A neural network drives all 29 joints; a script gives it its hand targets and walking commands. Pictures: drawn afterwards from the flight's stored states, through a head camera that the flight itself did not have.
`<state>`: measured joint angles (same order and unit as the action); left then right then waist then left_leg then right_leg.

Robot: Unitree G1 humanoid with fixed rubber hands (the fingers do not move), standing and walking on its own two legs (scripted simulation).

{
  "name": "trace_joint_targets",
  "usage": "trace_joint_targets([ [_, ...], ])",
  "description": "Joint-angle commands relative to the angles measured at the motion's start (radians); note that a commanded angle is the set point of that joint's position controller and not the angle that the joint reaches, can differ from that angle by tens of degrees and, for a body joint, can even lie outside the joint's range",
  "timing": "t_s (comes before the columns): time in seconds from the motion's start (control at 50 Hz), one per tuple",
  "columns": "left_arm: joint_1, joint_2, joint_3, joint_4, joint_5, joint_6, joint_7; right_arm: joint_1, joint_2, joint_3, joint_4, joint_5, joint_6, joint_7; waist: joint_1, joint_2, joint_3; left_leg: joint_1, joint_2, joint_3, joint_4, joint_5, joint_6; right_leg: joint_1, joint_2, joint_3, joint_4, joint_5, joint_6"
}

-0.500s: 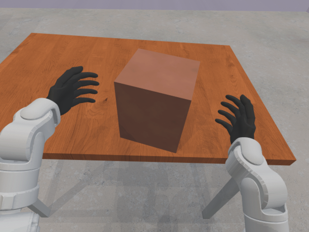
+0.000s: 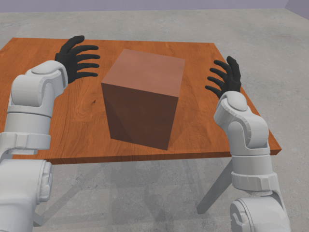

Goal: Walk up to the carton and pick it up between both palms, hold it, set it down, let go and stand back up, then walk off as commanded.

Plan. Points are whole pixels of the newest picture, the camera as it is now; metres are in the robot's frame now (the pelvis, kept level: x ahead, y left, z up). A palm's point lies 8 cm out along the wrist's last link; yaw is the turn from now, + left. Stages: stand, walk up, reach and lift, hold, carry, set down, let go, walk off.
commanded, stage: reach and lift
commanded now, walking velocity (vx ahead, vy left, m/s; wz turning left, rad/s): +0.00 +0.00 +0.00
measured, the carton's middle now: (146, 100) +0.43 -0.01 +0.11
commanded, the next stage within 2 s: none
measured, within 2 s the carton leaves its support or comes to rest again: neither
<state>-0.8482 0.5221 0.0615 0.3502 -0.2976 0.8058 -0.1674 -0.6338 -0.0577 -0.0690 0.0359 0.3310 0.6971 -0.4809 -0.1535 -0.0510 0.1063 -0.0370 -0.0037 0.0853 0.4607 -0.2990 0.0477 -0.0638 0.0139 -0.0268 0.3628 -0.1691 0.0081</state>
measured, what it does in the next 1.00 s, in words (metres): stands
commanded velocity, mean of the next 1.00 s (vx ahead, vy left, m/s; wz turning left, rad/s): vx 0.00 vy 0.00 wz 0.00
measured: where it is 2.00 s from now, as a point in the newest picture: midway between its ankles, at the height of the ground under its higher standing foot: outside the picture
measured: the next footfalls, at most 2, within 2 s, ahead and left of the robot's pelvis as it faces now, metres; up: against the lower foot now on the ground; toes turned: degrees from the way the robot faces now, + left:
none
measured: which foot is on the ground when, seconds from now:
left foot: down 0.00-1.00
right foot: down 0.00-1.00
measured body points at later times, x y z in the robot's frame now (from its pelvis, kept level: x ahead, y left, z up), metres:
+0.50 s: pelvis +0.00 +0.01 +0.00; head -0.01 +0.04 +0.45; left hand +0.47 +0.15 +0.27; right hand +0.39 -0.18 +0.24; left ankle -0.02 +0.07 -0.74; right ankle +0.03 -0.13 -0.74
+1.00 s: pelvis +0.00 +0.01 +0.00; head +0.00 +0.03 +0.45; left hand +0.49 +0.16 +0.21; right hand +0.41 -0.20 +0.20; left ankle -0.02 +0.07 -0.74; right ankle +0.03 -0.13 -0.74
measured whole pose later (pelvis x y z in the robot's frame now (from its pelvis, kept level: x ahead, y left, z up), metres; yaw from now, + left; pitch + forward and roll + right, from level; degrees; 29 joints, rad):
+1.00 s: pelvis +0.00 +0.01 +0.00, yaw +0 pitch -4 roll -2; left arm -1.18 0.52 -0.14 1.22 -0.30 0.22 -0.09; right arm -1.03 -0.07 -0.07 0.90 0.29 0.29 -0.35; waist -0.22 -0.04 0.06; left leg -0.12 0.00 0.09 0.46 -0.28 0.05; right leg -0.12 0.01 -0.03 0.32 -0.13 0.02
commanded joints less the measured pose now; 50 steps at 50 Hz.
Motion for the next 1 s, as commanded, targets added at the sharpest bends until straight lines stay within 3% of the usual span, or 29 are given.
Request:
trace_joint_targets([
  [0.0, -0.687, 0.284, 0.047, -0.012, 0.022, -0.103, 0.038, -0.654, -0.19, -0.033, -0.028, 0.039, -0.073, 0.046, -0.043, 0.17, -0.55, -0.068, 0.045, -0.065, -0.094, 0.512, -0.08, 0.201, -0.02, 0.05, -0.015, 0.508, -0.04],
  [0.06, -0.71, 0.301, 0.024, 0.121, 0.01, -0.129, 0.028, -0.725, -0.17, -0.01, -0.034, 0.029, -0.079, 0.051, -0.018, 0.088, -0.498, -0.169, 0.028, -0.052, -0.138, 0.357, -0.053, 0.259, -0.043, 0.061, -0.025, 0.52, -0.03],
  [0.1, -0.651, 0.23, -0.008, 0.177, 0.035, -0.158, 0.025, -0.659, -0.134, -0.017, 0.041, 0.022, -0.097, 0.05, -0.047, 0.111, -0.523, -0.16, 0.033, -0.075, -0.148, 0.332, -0.052, 0.269, -0.044, 0.061, -0.02, 0.549, -0.029],
  [0.14, -0.654, 0.201, -0.057, 0.066, 0.007, -0.178, 0.024, -0.624, -0.161, -0.016, 0.095, 0.026, -0.111, 0.049, -0.101, 0.195, -0.585, -0.047, 0.042, -0.089, -0.117, 0.542, -0.084, 0.265, -0.018, 0.041, -0.013, 0.623, -0.031],
  [0.2, -0.792, 0.233, -0.043, 0.177, 0.037, -0.187, 0.044, -0.776, -0.226, -0.048, 0.171, 0.016, -0.138, 0.067, -0.082, 0.201, -0.567, -0.043, 0.053, -0.088, -0.108, 0.509, -0.109, 0.186, -0.003, 0.033, -0.035, 0.512, -0.048],
  [0.24, -0.89, 0.239, -0.062, 0.323, 0.009, -0.207, 0.042, -0.89, -0.193, -0.034, 0.162, 0.0, -0.139, 0.068, -0.084, 0.088, -0.554, -0.168, 0.042, -0.088, -0.13, 0.351, -0.074, 0.236, -0.021, 0.045, -0.03, 0.475, -0.037],
  [0.26, -0.847, 0.19, -0.071, 0.256, 0.006, -0.204, 0.05, -0.861, -0.172, -0.022, 0.193, 0.014, -0.145, 0.073, -0.084, 0.149, -0.542, -0.094, 0.042, -0.08, -0.132, 0.441, -0.077, 0.192, -0.022, 0.038, -0.041, 0.5, -0.047],
  [0.3, -0.817, 0.201, -0.083, 0.412, 0.025, -0.223, 0.045, -0.828, -0.153, 0.0, 0.298, 0.018, -0.15, 0.069, -0.088, 0.148, -0.474, -0.144, 0.026, -0.07, -0.136, 0.374, -0.074, 0.205, -0.022, 0.031, -0.047, 0.508, -0.034],
  [0.38, -0.913, 0.203, -0.087, 0.415, 0.021, -0.267, 0.049, -0.94, -0.183, -0.036, 0.331, 0.0, -0.183, 0.071, -0.108, 0.125, -0.57, -0.096, 0.027, -0.089, -0.123, 0.404, -0.074, 0.222, -0.012, 0.032, -0.054, 0.505, -0.042],
  [0.44, -0.905, 0.17, -0.104, 0.509, 0.007, -0.312, 0.078, -0.958, -0.141, -0.035, 0.352, -0.013, -0.211, 0.083, -0.08, 0.094, -0.608, -0.153, 0.03, -0.09, -0.123, 0.372, -0.066, 0.207, -0.015, 0.03, -0.038, 0.478, -0.036],
  [0.46, -0.955, 0.183, -0.119, 0.448, -0.013, -0.331, 0.08, -0.955, -0.161, -0.047, 0.396, 0.013, -0.217, 0.091, -0.106, 0.15, -0.631, -0.084, 0.029, -0.094, -0.122, 0.414, -0.087, 0.152, -0.008, 0.016, -0.044, 0.487, -0.04],
  [0.48, -0.952, 0.172, -0.108, 0.643, 0.008, -0.34, 0.079, -0.975, -0.166, -0.041, 0.521, -0.01, -0.212, 0.101, -0.094, 0.157, -0.537, -0.117, 0.034, -0.095, -0.126, 0.368, -0.089, 0.106, -0.007, 0.003, -0.048, 0.408, -0.043],
  [0.5, -0.916, 0.139, -0.131, 0.647, 0.013, -0.361, 0.08, -0.952, -0.169, -0.043, 0.538, -0.015, -0.228, 0.101, -0.101, 0.131, -0.572, -0.116, 0.038, -0.096, -0.125, 0.363, -0.076, 0.134, -0.007, 0.015, -0.049, 0.451, -0.047],
  [0.52, -0.955, 0.122, -0.143, 0.652, 0.006, -0.369, 0.077, -0.964, -0.15, -0.032, 0.61, -0.006, -0.227, 0.105, -0.12, 0.179, -0.501, -0.109, 0.044, -0.107, -0.129, 0.374, -0.089, 0.121, -0.006, 0.014, -0.065, 0.402, -0.06],
  [0.56, -0.983, 0.166, -0.128, 0.547, 0.015, -0.428, 0.081, -0.967, -0.169, -0.089, 0.574, -0.017, -0.268, 0.104, -0.117, 0.191, -0.611, -0.078, 0.04, -0.116, -0.121, 0.355, -0.088, 0.079, -0.008, 0.019, -0.061, 0.386, -0.052],
  [0.58, -0.94, 0.112, -0.167, 0.48, -0.021, -0.43, 0.093, -0.967, -0.133, -0.061, 0.459, -0.021, -0.292, 0.1, -0.119, 0.179, -0.687, -0.04, 0.046, -0.118, -0.094, 0.471, -0.102, 0.129, 0.01, -0.002, -0.043, 0.473, -0.051],
  [0.62, -0.935, 0.091, -0.19, 0.665, -0.059, -0.466, 0.081, -0.99, -0.101, -0.04, 0.592, -0.026, -0.297, 0.101, -0.135, 0.154, -0.598, -0.072, 0.028, -0.109, -0.099, 0.437, -0.09, 0.068, 0.003, -0.005, -0.064, 0.447, -0.039],
  [0.66, -0.919, 0.084, -0.179, 0.696, -0.034, -0.479, 0.077, -0.93, -0.105, -0.049, 0.668, -0.026, -0.309, 0.109, -0.147, 0.178, -0.596, -0.033, 0.027, -0.106, -0.09, 0.477, -0.097, 0.045, -0.004, 0.0, -0.066, 0.467, -0.043],
  [0.68, -0.911, 0.086, -0.149, 0.738, -0.004, -0.474, 0.069, -0.965, -0.099, -0.029, 0.671, -0.029, -0.318, 0.109, -0.1, 0.159, -0.568, -0.038, 0.027, -0.096, -0.097, 0.46, -0.091, 0.051, -0.005, -0.004, -0.07, 0.45, -0.041],
  [0.7, -0.89, 0.072, -0.177, 0.716, -0.017, -0.491, 0.069, -0.932, -0.12, -0.057, 0.713, -0.048, -0.329, 0.109, -0.135, 0.205, -0.544, -0.036, 0.045, -0.115, -0.099, 0.466, -0.108, 0.045, 0.0, -0.008, -0.063, 0.41, -0.048],
  [0.76, -0.853, 0.064, -0.177, 0.817, -0.03, -0.537, 0.057, -0.937, -0.074, -0.012, 0.677, -0.027, -0.362, 0.127, -0.102, 0.149, -0.505, -0.084, 0.034, -0.124, -0.107, 0.396, -0.085, 0.033, -0.005, -0.014, -0.076, 0.355, -0.048],
  [0.78, -0.879, 0.017, -0.231, 0.785, -0.045, -0.564, 0.063, -0.983, -0.098, -0.039, 0.638, -0.042, -0.396, 0.13, -0.13, 0.182, -0.559, -0.057, 0.051, -0.126, -0.096, 0.451, -0.101, 0.012, 0.011, -0.032, -0.051, 0.387, -0.054],
  [0.82, -0.887, 0.024, -0.214, 0.615, -0.052, -0.596, 0.084, -0.938, -0.095, -0.05, 0.584, -0.037, -0.444, 0.136, -0.121, 0.205, -0.71, 0.027, 0.044, -0.127, -0.037, 0.625, -0.129, -0.053, 0.033, -0.032, -0.047, 0.466, -0.044],
  [0.84, -0.839, 0.013, -0.206, 0.739, -0.033, -0.611, 0.079, -0.869, -0.055, -0.026, 0.697, -0.045, -0.435, 0.147, -0.092, 0.21, -0.676, 0.021, 0.041, -0.13, -0.025, 0.557, -0.12, -0.099, 0.015, -0.03, -0.043, 0.402, -0.05],
  [0.86, -0.879, 0.016, -0.189, 0.857, -0.022, -0.626, 0.075, -0.89, -0.052, -0.055, 0.793, -0.064, -0.438, 0.154, -0.109, 0.198, -0.594, -0.034, 0.038, -0.126, -0.033, 0.501, -0.107, -0.109, 0.009, -0.031, -0.043, 0.333, -0.04],
  [0.9, -0.821, 0.001, -0.209, 0.715, -0.044, -0.659, 0.077, -0.85, -0.014, -0.021, 0.715, -0.057, -0.458, 0.147, -0.103, 0.153, -0.707, -0.04, 0.034, -0.11, -0.035, 0.561, -0.093, -0.009, 0.01, -0.012, -0.031, 0.476, -0.048],
  [0.92, -0.828, -0.042, -0.209, 0.771, -0.022, -0.663, 0.076, -0.851, -0.031, -0.03, 0.752, -0.077, -0.471, 0.153, -0.121, 0.189, -0.638, -0.029, 0.042, -0.12, -0.048, 0.537, -0.107, -0.065, 0.028, -0.032, -0.042, 0.411, -0.049],
  [0.94, -0.819, -0.007, -0.175, 0.767, -0.004, -0.671, 0.069, -0.839, -0.019, -0.031, 0.758, -0.068, -0.467, 0.156, -0.089, 0.195, -0.644, -0.023, 0.037, -0.114, -0.048, 0.526, -0.103, -0.078, 0.017, -0.02, -0.046, 0.375, -0.047],
  [0.98, -0.754, -0.023, -0.17, 0.746, 0.01, -0.685, 0.072, -0.757, -0.021, -0.035, 0.791, -0.087, -0.486, 0.161, -0.095, 0.189, -0.673, -0.013, 0.037, -0.108, -0.031, 0.616, -0.114, -0.06, 0.023, -0.018, -0.037, 0.449, -0.049],
])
